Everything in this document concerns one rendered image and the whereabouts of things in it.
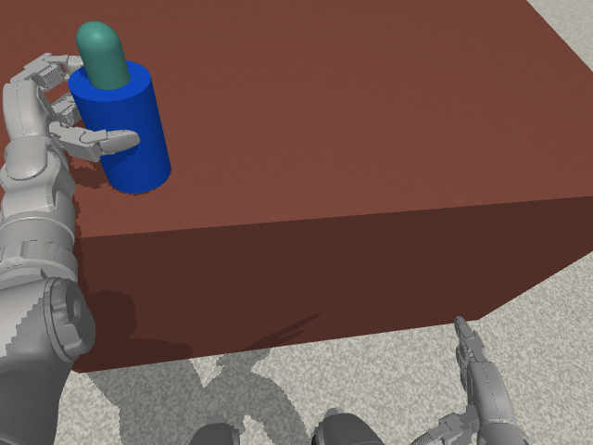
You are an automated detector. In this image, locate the right robot hand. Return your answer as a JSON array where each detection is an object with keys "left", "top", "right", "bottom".
[{"left": 411, "top": 316, "right": 516, "bottom": 445}]

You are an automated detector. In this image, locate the right robot arm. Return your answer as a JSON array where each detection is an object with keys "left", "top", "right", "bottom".
[{"left": 476, "top": 423, "right": 531, "bottom": 445}]

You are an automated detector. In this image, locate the left robot hand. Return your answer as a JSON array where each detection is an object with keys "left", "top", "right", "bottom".
[{"left": 3, "top": 53, "right": 140, "bottom": 162}]

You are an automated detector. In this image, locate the left robot arm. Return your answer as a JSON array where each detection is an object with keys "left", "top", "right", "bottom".
[{"left": 0, "top": 135, "right": 95, "bottom": 445}]

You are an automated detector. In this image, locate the bottle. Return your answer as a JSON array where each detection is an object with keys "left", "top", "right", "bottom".
[{"left": 68, "top": 21, "right": 171, "bottom": 193}]

